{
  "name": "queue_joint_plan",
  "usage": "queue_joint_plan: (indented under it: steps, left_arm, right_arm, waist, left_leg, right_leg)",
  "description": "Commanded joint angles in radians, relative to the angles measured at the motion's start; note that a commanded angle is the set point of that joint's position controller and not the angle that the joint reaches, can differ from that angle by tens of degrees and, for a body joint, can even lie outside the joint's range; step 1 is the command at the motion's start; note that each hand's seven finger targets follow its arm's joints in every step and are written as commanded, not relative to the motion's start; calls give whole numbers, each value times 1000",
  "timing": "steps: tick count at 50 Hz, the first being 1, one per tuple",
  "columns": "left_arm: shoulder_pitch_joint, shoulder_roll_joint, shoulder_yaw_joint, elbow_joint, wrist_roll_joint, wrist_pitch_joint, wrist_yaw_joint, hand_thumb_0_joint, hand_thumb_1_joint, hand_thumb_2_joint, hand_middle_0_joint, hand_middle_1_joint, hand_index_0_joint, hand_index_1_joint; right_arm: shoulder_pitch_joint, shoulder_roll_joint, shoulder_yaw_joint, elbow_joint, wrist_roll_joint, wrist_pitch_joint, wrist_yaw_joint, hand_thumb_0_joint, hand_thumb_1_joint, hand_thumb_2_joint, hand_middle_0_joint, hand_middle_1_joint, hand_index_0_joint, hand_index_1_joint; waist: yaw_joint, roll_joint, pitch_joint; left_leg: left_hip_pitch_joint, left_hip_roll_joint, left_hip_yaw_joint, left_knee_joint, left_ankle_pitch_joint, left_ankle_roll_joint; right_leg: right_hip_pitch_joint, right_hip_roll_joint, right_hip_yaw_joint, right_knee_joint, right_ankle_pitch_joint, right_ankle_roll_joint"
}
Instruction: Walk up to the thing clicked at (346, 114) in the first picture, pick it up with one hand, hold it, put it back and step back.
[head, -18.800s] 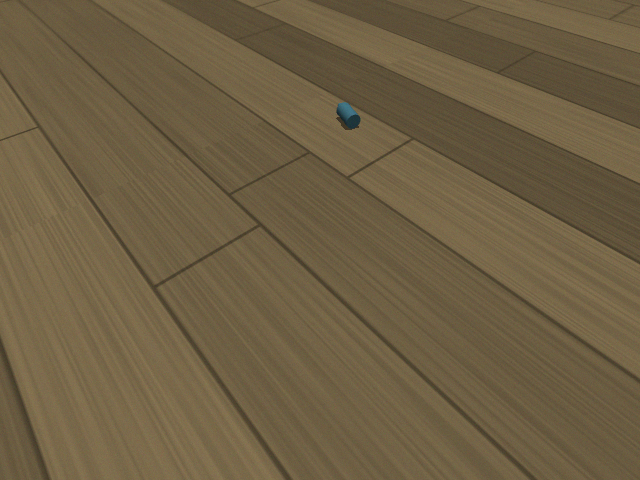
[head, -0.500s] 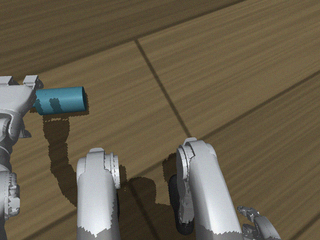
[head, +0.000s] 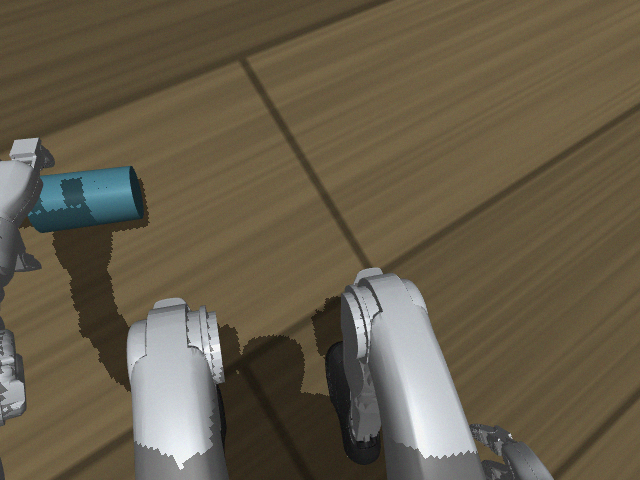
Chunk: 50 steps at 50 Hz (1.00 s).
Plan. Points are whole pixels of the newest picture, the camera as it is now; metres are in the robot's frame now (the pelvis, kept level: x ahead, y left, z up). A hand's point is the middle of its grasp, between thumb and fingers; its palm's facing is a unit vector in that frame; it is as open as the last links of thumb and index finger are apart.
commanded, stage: rise first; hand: left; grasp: from above
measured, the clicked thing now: (71, 200) +0.50 +0.32 -0.30
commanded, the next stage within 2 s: approach in 0.08 s
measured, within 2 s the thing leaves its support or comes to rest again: neither
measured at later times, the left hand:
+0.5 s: hand (62, 176) +0.49 +0.29 -0.17, palm faces -0.39 -0.05 -0.92, open 13.9 cm
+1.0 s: hand (54, 220) +0.44 +0.31 -0.20, palm faces -0.55 -0.08 -0.83, open 13.9 cm
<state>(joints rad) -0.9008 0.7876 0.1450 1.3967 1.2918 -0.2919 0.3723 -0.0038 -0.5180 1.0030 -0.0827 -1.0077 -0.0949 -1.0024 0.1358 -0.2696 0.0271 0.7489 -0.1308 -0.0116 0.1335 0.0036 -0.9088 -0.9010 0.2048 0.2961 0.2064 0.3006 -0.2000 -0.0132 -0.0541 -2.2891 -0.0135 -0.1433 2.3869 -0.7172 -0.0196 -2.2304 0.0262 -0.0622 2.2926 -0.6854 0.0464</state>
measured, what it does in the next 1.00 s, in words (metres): stands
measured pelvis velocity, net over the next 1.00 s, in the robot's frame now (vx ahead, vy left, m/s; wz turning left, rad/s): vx -0.01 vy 0.00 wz -0.02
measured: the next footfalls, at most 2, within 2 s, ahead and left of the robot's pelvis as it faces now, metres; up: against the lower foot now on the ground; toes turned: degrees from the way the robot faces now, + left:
none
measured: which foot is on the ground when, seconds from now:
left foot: down 0.00-1.00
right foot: down 0.00-1.00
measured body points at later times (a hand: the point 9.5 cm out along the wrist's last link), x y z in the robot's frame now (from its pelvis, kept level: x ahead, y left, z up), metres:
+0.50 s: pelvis +0.00 +0.00 -0.01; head +0.24 +0.09 +0.35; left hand +0.51 +0.29 -0.12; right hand +0.05 -0.28 -0.10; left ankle +0.07 +0.13 -0.31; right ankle +0.10 -0.13 -0.31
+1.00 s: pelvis -0.01 +0.00 -0.01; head +0.26 +0.07 +0.35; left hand +0.47 +0.31 -0.15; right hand +0.01 -0.27 -0.10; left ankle +0.07 +0.13 -0.31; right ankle +0.10 -0.13 -0.31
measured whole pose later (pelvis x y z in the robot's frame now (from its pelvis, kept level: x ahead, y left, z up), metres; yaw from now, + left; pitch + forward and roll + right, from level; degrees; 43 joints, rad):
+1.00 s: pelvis -0.01 +0.00 -0.01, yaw -1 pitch +33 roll -10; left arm -0.91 0.84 0.09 1.34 1.20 -0.29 0.24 0.00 -0.49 0.96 -0.09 -1.06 -0.12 -1.03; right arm 0.20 -0.30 0.13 0.68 -0.13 0.03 0.12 0.00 -0.90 -0.89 0.21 0.30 0.21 0.30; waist -0.25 -0.02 0.04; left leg -2.32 -0.02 -0.17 2.42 -0.69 -0.02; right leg -2.25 0.03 -0.09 2.31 -0.65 0.05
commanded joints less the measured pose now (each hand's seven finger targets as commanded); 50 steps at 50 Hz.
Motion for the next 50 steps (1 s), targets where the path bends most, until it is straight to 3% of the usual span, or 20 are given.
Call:
queue_joint_plan:
  steps: [1, 2, 8, 9, 10, 17, 18, 19, 23, 25, 30, 35, 38, 39, 41, 42, 44, 46, 48, 50]
  left_arm:
    - [-265, 282, 41, -133, -27, 1, 44, 0, -532, 996, -65, -1025, -72, -1017]
    - [-271, 275, 32, -129, -26, 1, 42, 0, -530, 991, -62, -1039, -72, -1027]
    - [-277, 268, 23, -126, -20, -4, 47, 0, -528, 989, -63, -1042, -73, -1031]
    - [-283, 274, 28, -125, -18, -3, 49, 0, -608, 1069, -69, -981, -37, -1014]
    - [-304, 276, 24, -123, -16, -2, 51, 0, -528, 989, -57, -1053, -75, -1031]
    - [-528, 190, -79, -94, -1, -1, 72, 0, -513, 970, -60, -1070, -80, -1049]
    - [-539, 174, -92, -72, -4, 5, 76, 0, -522, 977, -60, -1068, -77, -1049]
    - [-584, 185, -94, -78, 3, 11, 84, 0, -505, 964, -59, -1076, -82, -1051]
    - [-633, 220, -95, -7, 30, 60, 108, 0, -513, 972, -63, -1075, -83, -1053]
    - [-660, 276, -71, 21, 49, 95, 119, 0, -527, 984, -61, -1075, -77, -1058]
    - [-587, 301, -61, 68, 29, 187, 92, 0, -527, 983, -66, -1058, -79, -1044]
    - [-465, 341, -55, 96, -53, 238, -4, 0, -526, 976, -65, -1060, -79, -1044]
    - [-362, 348, -58, 78, -95, 220, -83, 0, -526, 974, -66, -1066, -83, -1049]
    - [-375, 367, -46, 35, -108, 200, -99, 0, -514, 962, -68, -1065, -87, -1043]
    - [-302, 341, -43, 17, -123, 162, -125, 0, -504, 952, -73, -1064, -95, -1041]
    - [-335, 344, -31, -58, -136, 127, -127, 0, -498, 947, -72, -1067, -96, -1040]
    - [-338, 338, -12, -114, -136, 60, -122, 0, -485, 940, -90, -1056, -113, -1031]
    - [-368, 297, -26, -216, -125, -12, -103, 0, -494, 958, -86, -1052, -105, -1031]
    - [-397, 293, -24, -338, -105, -65, -61, 0, -506, 964, -71, -1057, -91, -1035]
    - [-409, 245, -45, -359, -96, -82, -8, 0, -489, 947, -61, -1067, -87, -1036]
  right_arm:
    - [205, -238, -71, -14, -6, -9, -8, 0, -902, -901, 200, 300, 200, 300]
    - [204, -238, -71, -15, -7, -9, -6, 0, -904, -901, 200, 300, 200, 300]
    - [211, -240, -65, -13, -9, -7, -5, 0, -903, -901, 200, 300, 200, 300]
    - [212, -246, -65, -9, -9, -5, -5, 0, -905, -902, 200, 300, 200, 300]
    - [214, -247, -66, -9, -9, -5, -5, 0, -900, -894, 200, 300, 200, 300]
    - [232, -257, -40, 9, -20, -20, -8, 0, -904, -896, 200, 300, 200, 300]
    - [229, -260, -42, 12, -19, -24, -11, 0, -905, -897, 200, 300, 200, 300]
    - [231, -265, -36, 15, -23, -27, -13, 0, -903, -896, 200, 300, 200, 300]
    - [224, -271, -12, 8, -29, -26, -22, 0, -904, -896, 200, 300, 200, 300]
    - [233, -283, 0, -3, -30, -22, -24, 0, -906, -898, 200, 300, 200, 300]
    - [228, -291, 26, -54, -12, -9, -28, 0, -903, -896, 200, 300, 200, 300]
    - [234, -287, 43, -93, 16, 16, -27, 0, -902, -895, 200, 300, 200, 300]
    - [224, -285, 47, -102, 23, 27, -28, 0, -903, -894, 200, 300, 200, 300]
    - [228, -285, 49, -103, 22, 29, -28, 0, -901, -894, 200, 300, 200, 300]
    - [235, -292, 50, -106, 15, 34, -27, 0, -901, -894, 200, 300, 200, 300]
    - [239, -292, 47, -105, 9, 35, -26, 0, -898, -892, 201, 300, 200, 300]
    - [254, -291, 36, -99, 1, 37, -23, 0, -900, -893, 200, 300, 200, 300]
    - [266, -294, 22, -94, -4, 33, -21, 0, -898, -892, 201, 300, 200, 300]
    - [263, -285, 4, -84, -9, 29, -21, 0, -897, -891, 201, 300, 200, 300]
    - [241, -278, -14, -73, -16, 21, -18, 0, -896, -891, 201, 300, 200, 300]
  waist:
    - [14, 260, -688]
    - [2, 268, -678]
    - [-2, 282, -686]
    - [-5, 281, -692]
    - [-11, 293, -692]
    - [-113, 320, -631]
    - [-108, 320, -623]
    - [-126, 343, -629]
    - [-121, 418, -649]
    - [-127, 446, -661]
    - [-113, 455, -686]
    - [-104, 295, -668]
    - [-85, 242, -612]
    - [-84, 242, -627]
    - [-85, 222, -595]
    - [-84, 239, -615]
    - [-88, 244, -619]
    - [-100, 296, -628]
    - [-85, 380, -700]
    - [-97, 418, -701]
  left_leg:
    - [503, -12, 105, -252, 221, 51]
    - [505, -10, 104, -245, 224, 50]
    - [530, -9, 96, -240, 265, 47]
    - [532, -10, 95, -236, 267, 46]
    - [532, -8, 96, -234, 262, 46]
    - [516, 1, 75, -224, 198, 44]
    - [522, 2, 75, -228, 179, 43]
    - [525, 3, 69, -232, 169, 41]
    - [558, 4, 68, -249, 183, 30]
    - [558, 2, 68, -249, 217, 28]
    - [562, 4, 75, -252, 282, 31]
    - [409, -1, 96, -221, 280, 68]
    - [354, -2, 93, -225, 239, 73]
    - [340, -3, 94, -222, 232, 73]
    - [350, -5, 88, -214, 248, 62]
    - [368, -5, 87, -208, 253, 57]
    - [381, -4, 83, -191, 241, 50]
    - [420, -3, 79, -183, 226, 38]
    - [520, 2, 76, -190, 228, 28]
    - [564, 2, 78, -195, 215, 21]
  right_leg:
    - [353, 16, -76, -221, 222, -76]
    - [346, 16, -79, -220, 224, -75]
    - [344, 19, -84, -214, 257, -76]
    - [337, 18, -86, -208, 257, -76]
    - [330, 18, -85, -206, 256, -77]
    - [255, 23, -107, -204, 214, -78]
    - [237, 24, -107, -208, 201, -81]
    - [231, 22, -114, -203, 191, -79]
    - [211, 22, -116, -180, 207, -85]
    - [222, 17, -116, -170, 239, -86]
    - [268, 13, -108, -166, 301, -88]
    - [430, 26, -86, -207, 315, -69]
    - [449, 29, -79, -215, 273, -66]
    - [469, 29, -78, -213, 264, -65]
    - [456, 25, -86, -214, 261, -69]
    - [456, 26, -90, -216, 260, -72]
    - [444, 27, -96, -220, 243, -73]
    - [406, 26, -106, -218, 221, -80]
    - [372, 28, -108, -205, 225, -81]
    - [322, 26, -111, -195, 221, -83]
